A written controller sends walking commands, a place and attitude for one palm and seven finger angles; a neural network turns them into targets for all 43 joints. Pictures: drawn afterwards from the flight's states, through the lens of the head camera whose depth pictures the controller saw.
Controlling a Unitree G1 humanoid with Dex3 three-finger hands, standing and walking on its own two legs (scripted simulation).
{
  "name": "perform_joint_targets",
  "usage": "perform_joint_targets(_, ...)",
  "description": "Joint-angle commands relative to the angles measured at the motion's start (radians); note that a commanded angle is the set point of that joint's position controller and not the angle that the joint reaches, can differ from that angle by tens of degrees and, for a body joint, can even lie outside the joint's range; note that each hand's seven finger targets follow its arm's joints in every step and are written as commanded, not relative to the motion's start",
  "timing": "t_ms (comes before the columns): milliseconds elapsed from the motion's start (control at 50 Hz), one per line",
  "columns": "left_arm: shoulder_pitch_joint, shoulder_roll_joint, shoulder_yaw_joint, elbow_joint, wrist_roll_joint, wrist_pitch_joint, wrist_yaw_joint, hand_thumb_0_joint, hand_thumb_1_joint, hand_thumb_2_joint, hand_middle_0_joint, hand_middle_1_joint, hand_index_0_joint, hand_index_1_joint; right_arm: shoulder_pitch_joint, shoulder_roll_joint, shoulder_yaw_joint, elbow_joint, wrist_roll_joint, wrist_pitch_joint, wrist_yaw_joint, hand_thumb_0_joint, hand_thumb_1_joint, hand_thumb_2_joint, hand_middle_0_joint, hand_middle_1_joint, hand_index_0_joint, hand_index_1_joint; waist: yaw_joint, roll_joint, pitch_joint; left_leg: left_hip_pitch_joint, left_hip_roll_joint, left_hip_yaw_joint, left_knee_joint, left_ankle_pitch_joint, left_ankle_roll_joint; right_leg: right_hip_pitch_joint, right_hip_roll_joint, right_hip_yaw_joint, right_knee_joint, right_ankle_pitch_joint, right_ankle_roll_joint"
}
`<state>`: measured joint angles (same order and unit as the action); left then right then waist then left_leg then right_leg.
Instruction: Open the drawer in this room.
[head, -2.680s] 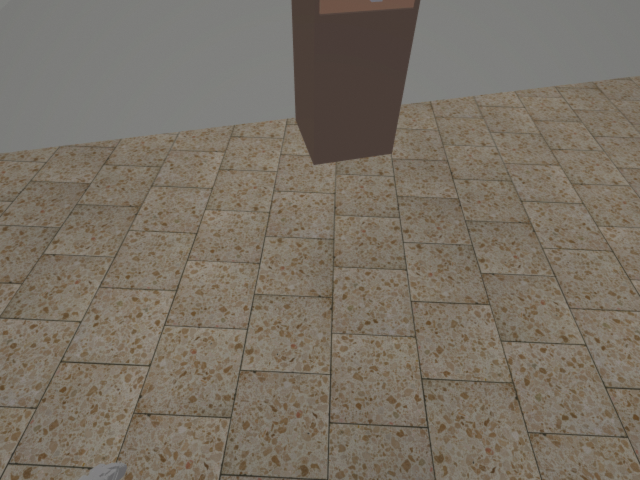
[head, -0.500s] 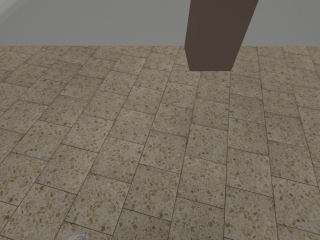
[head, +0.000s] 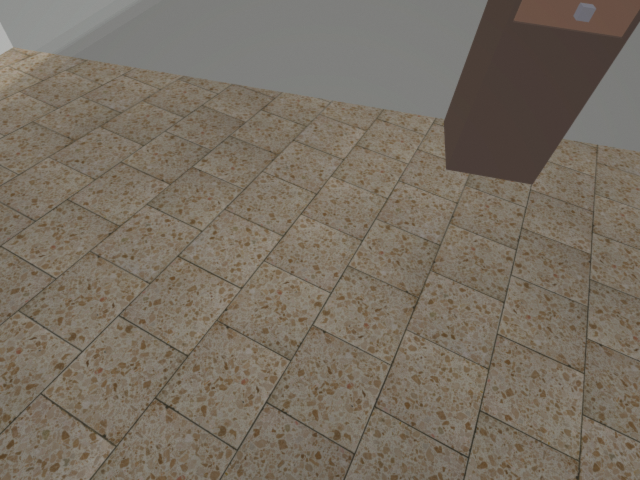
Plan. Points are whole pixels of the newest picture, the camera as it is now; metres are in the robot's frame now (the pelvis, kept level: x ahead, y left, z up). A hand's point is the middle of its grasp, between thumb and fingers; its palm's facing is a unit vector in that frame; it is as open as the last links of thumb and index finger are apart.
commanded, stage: stand and wait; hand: left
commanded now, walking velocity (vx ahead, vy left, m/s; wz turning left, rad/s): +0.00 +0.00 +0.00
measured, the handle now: (582, 10) +1.61 -0.77 +0.03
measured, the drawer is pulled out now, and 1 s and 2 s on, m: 0.00 0.00 0.00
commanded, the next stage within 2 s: turn or walk to find it in 0.24 s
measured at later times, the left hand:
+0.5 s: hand out of the picture +0.00 +0.17 -0.17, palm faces -0.05 -0.98 -0.17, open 7.3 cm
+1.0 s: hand out of the picture +0.00 +0.18 -0.17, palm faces -0.06 -0.98 -0.19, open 7.3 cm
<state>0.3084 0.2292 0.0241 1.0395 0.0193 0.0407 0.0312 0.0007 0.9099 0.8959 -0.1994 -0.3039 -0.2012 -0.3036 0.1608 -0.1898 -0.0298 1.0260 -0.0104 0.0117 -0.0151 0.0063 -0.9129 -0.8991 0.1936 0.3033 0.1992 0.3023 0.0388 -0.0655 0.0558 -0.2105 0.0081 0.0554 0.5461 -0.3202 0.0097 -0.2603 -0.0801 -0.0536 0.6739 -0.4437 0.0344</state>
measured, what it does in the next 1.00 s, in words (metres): stands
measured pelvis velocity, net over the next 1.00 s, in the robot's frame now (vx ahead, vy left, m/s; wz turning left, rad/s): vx -0.02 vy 0.00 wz -0.09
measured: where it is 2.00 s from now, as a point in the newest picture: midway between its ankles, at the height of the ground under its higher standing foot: outside the picture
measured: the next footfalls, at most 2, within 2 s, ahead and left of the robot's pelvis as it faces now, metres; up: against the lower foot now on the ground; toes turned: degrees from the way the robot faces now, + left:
none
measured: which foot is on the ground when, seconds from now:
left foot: down 0.00-1.00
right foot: down 0.00-1.00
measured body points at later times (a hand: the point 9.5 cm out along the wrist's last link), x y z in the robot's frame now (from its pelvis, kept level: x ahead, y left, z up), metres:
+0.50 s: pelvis -0.02 +0.00 +0.00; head +0.00 +0.00 +0.45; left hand +0.00 +0.22 -0.16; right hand -0.02 -0.24 -0.15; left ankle -0.01 +0.11 -0.73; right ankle -0.01 -0.13 -0.73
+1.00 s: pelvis -0.02 +0.00 +0.00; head +0.00 +0.00 +0.45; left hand +0.01 +0.23 -0.15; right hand -0.02 -0.22 -0.15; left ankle -0.01 +0.11 -0.73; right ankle -0.01 -0.13 -0.73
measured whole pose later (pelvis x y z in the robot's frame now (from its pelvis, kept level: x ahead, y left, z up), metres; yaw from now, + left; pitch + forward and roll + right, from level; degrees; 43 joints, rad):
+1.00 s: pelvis -0.02 +0.00 +0.00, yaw -5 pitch -1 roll +0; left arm 0.27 0.16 0.02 1.08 0.02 0.03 0.02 0.00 0.91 0.90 -0.20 -0.30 -0.20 -0.30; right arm 0.24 -0.15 -0.03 1.11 -0.01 0.01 -0.03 0.02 -0.93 -0.90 0.20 0.30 0.20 0.30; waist 0.00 0.00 0.04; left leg -0.21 0.05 0.13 0.51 -0.28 0.01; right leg -0.25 -0.01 0.01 0.51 -0.24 0.01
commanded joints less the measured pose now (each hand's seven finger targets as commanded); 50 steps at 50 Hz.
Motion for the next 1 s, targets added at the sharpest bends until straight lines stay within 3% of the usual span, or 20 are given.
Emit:
perform_joint_targets(0,0.003,0.043,0.007,-0.025,-0.009,-0.018,-0.003,0.000,0.900,0.900,-0.200,-0.300,-0.200,-0.300,0.031,-0.154,-0.017,-0.017,-0.004,-0.022,-0.025,0.000,-0.900,-0.900,0.200,0.300,0.200,0.300,-0.030,0.258,-0.058,0.099,0.251,-0.185,-0.201,0.693,0.143,-0.068,-0.008,0.034,0.100,-0.043,-0.002)
perform_joint_targets(40,0.028,0.018,-0.001,0.000,-0.008,-0.020,-0.007,0.000,0.900,0.900,-0.200,-0.300,-0.200,-0.300,0.013,-0.148,-0.017,-0.010,-0.005,-0.021,-0.024,0.000,-0.900,-0.900,0.200,0.300,0.200,0.300,-0.022,0.216,-0.043,0.080,0.220,-0.152,-0.204,0.595,0.128,-0.021,0.000,0.014,-0.015,0.021,0.002)
perform_joint_targets(80,0.070,0.013,-0.004,0.030,-0.005,-0.027,-0.006,0.000,0.900,0.900,-0.200,-0.300,-0.200,-0.300,0.013,-0.135,-0.017,0.000,0.001,-0.020,-0.024,0.000,-0.900,-0.900,0.200,0.300,0.200,0.300,-0.009,0.181,-0.041,0.038,0.187,-0.130,-0.181,0.456,0.095,0.065,0.005,0.002,-0.171,0.162,0.006)
perform_joint_targets(100,0.090,0.026,-0.005,0.042,-0.003,-0.035,-0.005,0.000,0.900,0.900,-0.200,-0.300,-0.200,-0.300,0.017,-0.124,-0.016,0.005,0.007,-0.020,-0.022,0.000,-0.900,-0.900,0.200,0.300,0.200,0.300,-0.004,0.124,-0.041,0.028,0.157,-0.121,-0.152,0.380,0.063,0.102,-0.006,0.023,-0.274,0.267,0.003)
perform_joint_targets(120,0.077,0.043,-0.008,0.047,0.000,-0.044,-0.002,0.000,0.900,0.900,-0.200,-0.300,-0.200,-0.300,0.030,-0.096,-0.015,0.006,0.011,-0.021,-0.019,0.000,-0.900,-0.900,0.200,0.300,0.200,0.300,-0.022,0.065,-0.041,0.014,0.122,-0.101,-0.141,0.297,0.031,0.115,-0.047,0.081,-0.310,0.362,-0.015)
perform_joint_targets(140,0.064,0.057,-0.009,0.045,0.001,-0.047,-0.001,0.000,0.900,0.900,-0.200,-0.300,-0.200,-0.300,0.042,-0.082,-0.011,0.011,0.012,-0.024,-0.015,0.000,-0.900,-0.900,0.200,0.300,0.200,0.300,-0.035,0.050,-0.036,0.021,0.097,-0.087,-0.155,0.223,0.016,0.099,-0.077,0.100,-0.310,0.401,-0.028)
perform_joint_targets(160,0.033,0.063,-0.007,0.045,0.001,-0.050,-0.002,0.000,0.900,0.900,-0.200,-0.300,-0.200,-0.300,0.041,-0.075,-0.013,0.017,0.009,-0.015,-0.013,0.000,-0.900,-0.900,0.200,0.300,0.200,0.300,-0.043,-0.037,-0.008,0.026,0.085,-0.074,-0.154,0.153,0.003,0.047,-0.077,0.115,-0.320,0.340,-0.037)
perform_joint_targets(180,0.026,0.056,-0.010,0.047,0.000,-0.052,-0.002,0.000,0.900,0.900,-0.200,-0.300,-0.200,-0.300,0.045,-0.077,-0.012,0.023,0.007,-0.012,-0.013,0.000,-0.900,-0.900,0.200,0.300,0.200,0.300,-0.045,-0.082,0.011,0.052,0.081,-0.065,-0.151,0.143,0.001,0.004,-0.077,0.123,-0.341,0.303,-0.042)
perform_joint_targets(260,0.023,0.038,-0.010,0.049,-0.002,-0.048,0.000,0.000,0.900,0.900,-0.200,-0.300,-0.200,-0.300,0.075,-0.067,-0.003,0.057,0.003,-0.018,-0.015,0.000,-0.900,-0.900,0.200,0.300,0.200,0.300,-0.041,0.026,0.034,0.063,0.099,-0.060,-0.190,0.157,0.006,-0.011,-0.046,0.119,-0.352,0.266,-0.041)
perform_joint_targets(360,-0.005,0.068,0.026,0.009,0.000,-0.023,-0.008,0.000,0.900,0.900,-0.200,-0.300,-0.200,-0.300,0.072,-0.085,-0.020,0.033,-0.001,-0.006,-0.021,0.000,-0.900,-0.900,0.200,0.300,0.200,0.300,-0.037,0.047,0.033,0.016,0.111,-0.024,-0.136,0.047,0.003,-0.060,-0.038,0.178,-0.320,0.211,-0.064)
perform_joint_targets(440,-0.026,0.060,0.040,-0.029,0.003,-0.015,-0.015,0.000,0.900,0.900,-0.200,-0.300,-0.200,-0.300,0.084,-0.103,-0.030,0.009,-0.005,-0.006,-0.022,0.000,-0.900,-0.900,0.200,0.300,0.200,0.300,-0.034,0.095,0.004,-0.024,0.155,-0.053,-0.158,-0.017,0.022,-0.069,0.001,0.157,-0.248,0.188,-0.063)
perform_joint_targets(520,0.004,0.038,0.017,0.000,0.000,-0.039,-0.006,0.000,0.900,0.900,-0.200,-0.300,-0.200,-0.300,0.118,-0.071,-0.009,0.038,-0.003,-0.031,-0.016,0.000,-0.900,-0.900,0.200,0.300,0.200,0.300,-0.022,0.069,-0.056,-0.047,0.126,-0.063,-0.179,0.054,0.018,0.052,-0.015,0.144,-0.280,0.249,-0.055)
perform_joint_targets(580,-0.014,0.059,0.009,0.013,-0.007,-0.052,-0.002,0.000,0.900,0.900,-0.200,-0.300,-0.200,-0.300,0.144,-0.072,-0.003,0.064,-0.001,-0.037,-0.012,0.000,-0.900,-0.900,0.200,0.300,0.200,0.300,-0.031,0.063,-0.063,-0.002,0.111,-0.057,-0.171,0.170,0.007,0.068,-0.041,0.128,-0.284,0.334,-0.058)
perform_joint_targets(620,-0.017,0.056,0.008,0.012,-0.008,-0.047,0.002,0.000,0.900,0.900,-0.200,-0.300,-0.200,-0.300,0.153,-0.065,-0.001,0.072,-0.001,-0.030,-0.010,0.000,-0.900,-0.900,0.200,0.300,0.200,0.300,-0.027,0.070,-0.031,-0.025,0.113,-0.067,-0.164,0.190,0.006,0.063,-0.044,0.102,-0.263,0.342,-0.052)
perform_joint_targets(720,-0.042,0.072,0.022,-0.019,-0.005,-0.032,0.007,0.000,0.900,0.900,-0.200,-0.300,-0.200,-0.300,0.153,-0.078,-0.013,0.049,-0.004,-0.007,-0.002,0.000,-0.900,-0.900,0.200,0.300,0.200,0.300,-0.027,0.065,0.021,-0.106,0.106,-0.099,-0.146,0.123,0.013,0.022,-0.057,0.076,-0.253,0.211,-0.043)
perform_joint_targets(760,-0.036,0.047,0.010,-0.012,-0.004,-0.035,0.006,0.000,0.900,0.900,-0.200,-0.300,-0.200,-0.300,0.170,-0.058,-0.006,0.059,-0.007,-0.011,-0.004,0.000,-0.900,-0.900,0.200,0.300,0.200,0.300,-0.034,0.052,0.008,-0.062,0.101,-0.094,-0.165,0.080,0.012,-0.008,-0.042,0.094,-0.289,0.151,-0.045)
perform_joint_targets(800,-0.032,0.038,0.000,0.001,-0.004,-0.044,0.005,0.000,0.900,0.900,-0.200,-0.300,-0.200,-0.300,0.184,-0.064,-0.007,0.074,-0.003,-0.022,-0.008,0.000,-0.900,-0.900,0.200,0.300,0.200,0.300,-0.041,0.061,-0.021,-0.001,0.111,-0.091,-0.186,0.108,0.013,0.001,-0.026,0.098,-0.304,0.207,-0.046)
perform_joint_targets(860,-0.031,0.037,0.005,0.005,-0.003,-0.040,0.001,0.000,0.900,0.900,-0.200,-0.300,-0.200,-0.300,0.173,-0.065,-0.013,0.077,-0.001,-0.024,-0.016,0.000,-0.900,-0.900,0.200,0.300,0.200,0.300,-0.043,0.064,-0.008,0.029,0.128,-0.059,-0.168,0.154,0.011,-0.015,-0.018,0.115,-0.280,0.314,-0.049)
perform_joint_targets(980,-0.035,0.050,0.037,-0.035,0.006,-0.018,-0.012,0.000,0.900,0.900,-0.200,-0.300,-0.200,-0.300,0.110,-0.113,-0.045,0.014,-0.002,-0.006,-0.023,0.000,-0.900,-0.900,0.200,0.300,0.200,0.300,-0.047,0.105,0.010,0.018,0.185,-0.052,-0.154,0.032,0.031,-0.121,0.019,0.142,-0.183,0.289,-0.054)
